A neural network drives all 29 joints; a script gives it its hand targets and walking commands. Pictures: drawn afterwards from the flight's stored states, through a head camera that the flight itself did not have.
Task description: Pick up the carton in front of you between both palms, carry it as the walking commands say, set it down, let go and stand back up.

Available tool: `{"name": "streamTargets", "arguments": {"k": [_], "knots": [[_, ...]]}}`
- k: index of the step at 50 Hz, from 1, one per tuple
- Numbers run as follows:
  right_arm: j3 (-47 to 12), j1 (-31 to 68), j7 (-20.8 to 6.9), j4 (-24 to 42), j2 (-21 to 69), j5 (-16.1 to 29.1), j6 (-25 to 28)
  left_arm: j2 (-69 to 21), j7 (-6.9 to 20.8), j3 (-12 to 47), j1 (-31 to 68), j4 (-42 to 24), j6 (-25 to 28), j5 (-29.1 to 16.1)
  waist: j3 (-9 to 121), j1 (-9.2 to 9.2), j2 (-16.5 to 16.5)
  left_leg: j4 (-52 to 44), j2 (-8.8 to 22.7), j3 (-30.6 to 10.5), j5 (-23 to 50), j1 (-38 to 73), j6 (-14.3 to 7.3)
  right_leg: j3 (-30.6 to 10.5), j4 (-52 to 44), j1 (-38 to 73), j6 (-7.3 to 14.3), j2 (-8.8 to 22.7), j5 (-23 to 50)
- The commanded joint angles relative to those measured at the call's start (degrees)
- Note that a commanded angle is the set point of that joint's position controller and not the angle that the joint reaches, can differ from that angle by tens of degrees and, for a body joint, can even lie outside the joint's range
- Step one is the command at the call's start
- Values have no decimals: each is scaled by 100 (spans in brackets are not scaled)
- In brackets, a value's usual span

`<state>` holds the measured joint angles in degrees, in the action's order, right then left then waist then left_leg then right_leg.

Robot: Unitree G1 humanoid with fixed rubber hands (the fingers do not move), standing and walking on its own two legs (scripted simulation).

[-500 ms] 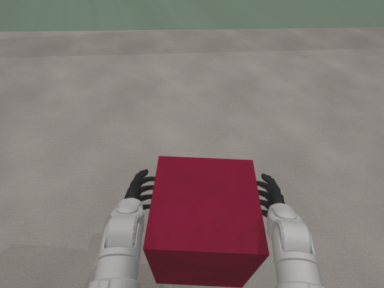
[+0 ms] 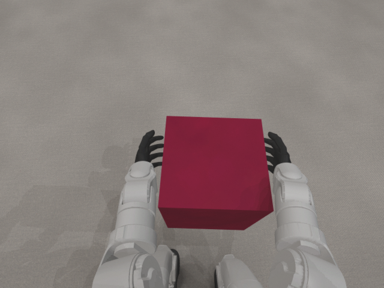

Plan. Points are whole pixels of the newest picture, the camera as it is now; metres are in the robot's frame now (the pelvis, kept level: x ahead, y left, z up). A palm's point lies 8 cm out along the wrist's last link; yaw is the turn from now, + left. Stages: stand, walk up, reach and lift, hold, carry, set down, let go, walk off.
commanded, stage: set down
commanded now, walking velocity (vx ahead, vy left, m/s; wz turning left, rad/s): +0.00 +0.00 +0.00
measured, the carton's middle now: (209, 179) +0.36 -0.03 -0.10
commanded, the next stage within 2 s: none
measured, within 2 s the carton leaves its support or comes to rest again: neither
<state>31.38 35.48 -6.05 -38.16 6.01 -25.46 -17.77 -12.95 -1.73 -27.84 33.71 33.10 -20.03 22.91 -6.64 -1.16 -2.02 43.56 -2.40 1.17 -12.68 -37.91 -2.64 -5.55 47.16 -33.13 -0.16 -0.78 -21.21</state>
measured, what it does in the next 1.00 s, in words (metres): lowers itself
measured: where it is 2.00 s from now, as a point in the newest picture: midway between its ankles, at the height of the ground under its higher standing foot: outside the picture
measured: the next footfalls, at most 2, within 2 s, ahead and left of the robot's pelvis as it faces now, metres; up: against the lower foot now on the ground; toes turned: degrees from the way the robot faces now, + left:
none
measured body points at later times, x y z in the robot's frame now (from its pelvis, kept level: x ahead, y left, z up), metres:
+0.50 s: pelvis -0.01 -0.05 -0.14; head +0.21 -0.03 +0.26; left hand +0.41 +0.12 -0.22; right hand +0.43 -0.18 -0.21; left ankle +0.09 +0.09 -0.70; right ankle +0.03 -0.15 -0.70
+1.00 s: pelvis -0.04 -0.03 -0.26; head +0.26 +0.00 +0.07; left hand +0.45 +0.14 -0.39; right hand +0.46 -0.16 -0.38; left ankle +0.09 +0.09 -0.70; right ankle +0.03 -0.15 -0.70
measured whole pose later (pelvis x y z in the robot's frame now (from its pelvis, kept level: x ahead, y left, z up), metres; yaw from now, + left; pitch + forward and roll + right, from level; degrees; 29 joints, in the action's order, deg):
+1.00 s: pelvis -0.04 -0.03 -0.26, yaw -2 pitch +46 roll -3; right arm 19.8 57.4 6.2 -43.6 -2.1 -3.9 -9.5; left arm 2.0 -4.4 -21.8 55.1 38.6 -11.5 7.6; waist 5.5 1.1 -1.9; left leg 101.5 -1.0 -2.6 -24.2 -123.7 0.6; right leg -0.6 106.2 -116.9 -1.8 -5.4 -35.9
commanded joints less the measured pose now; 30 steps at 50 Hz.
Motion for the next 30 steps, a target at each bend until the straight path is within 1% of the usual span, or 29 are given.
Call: {"name": "streamTargets", "arguments": {"k": [1,5,7,9,10,12,14,16,19,22,25,30], "knots": [[-2608,2486,-806,-315,3871,1083,1115,-4006,512,2802,2489,102,1098,-915,3767,-21,344,629,-224,-968,1235,2356,374,215,179,-2749,213,-675,561],[-3406,2785,-679,77,4170,1588,1393,-4286,447,3771,2992,-233,1378,-1389,5608,-182,343,1513,-294,-905,1974,2268,355,338,853,-3478,87,-755,844],[-3738,2833,-589,370,4314,1763,1392,-4307,422,4097,3058,-411,1395,-1497,6367,-184,340,1838,-364,-805,2161,2017,348,382,1153,-3589,20,-799,972],[-3967,2858,-516,532,4460,1889,1313,-4295,453,4227,3035,-448,1349,-1526,6723,-129,318,2087,-459,-669,2046,1433,340,406,1424,-3662,-42,-828,988],[-4029,2888,-491,568,4521,1932,1257,-4299,487,4210,3012,-400,1306,-1509,6767,-98,311,2186,-503,-598,1888,1084,334,408,1538,-3714,-66,-840,942],[-4151,2957,-444,537,4699,2014,1122,-4293,574,4106,2957,-230,1204,-1468,6639,22,279,2363,-571,-444,1456,295,327,380,1689,-3792,-112,-860,765],[-4181,3060,-409,420,4904,2058,977,-4248,685,3937,3002,-54,1107,-1425,6440,132,167,2547,-608,-318,1018,-511,306,349,1815,-3863,-160,-871,588],[-4127,3134,-372,271,5081,2071,853,-4170,801,3787,3132,55,1042,-1432,6344,182,15,2742,-620,-228,722,-1215,278,313,1924,-3913,-212,-874,517],[-4058,3252,-280,87,5224,2072,747,-4005,947,3561,3347,199,993,-1450,6319,283,-124,3038,-617,-135,573,-2036,237,248,2111,-4036,-281,-868,610],[-3968,3395,-158,-87,5209,2060,731,-3826,1032,3318,3471,383,976,-1425,6239,400,-118,3285,-610,-64,530,-2628,222,192,2298,-4247,-315,-877,699],[-3839,3563,-26,-217,5103,2030,781,-3694,1084,3128,3627,543,991,-1417,6211,408,-82,3551,-598,-19,467,-3075,240,180,2501,-4473,-313,-895,698],[-3744,3919,175,-265,4867,2018,926,-3564,1120,3083,4048,589,1065,-1556,6484,322,-25,4067,-585,14,469,-3591,312,244,2992,-4844,-279,-956,689]]}}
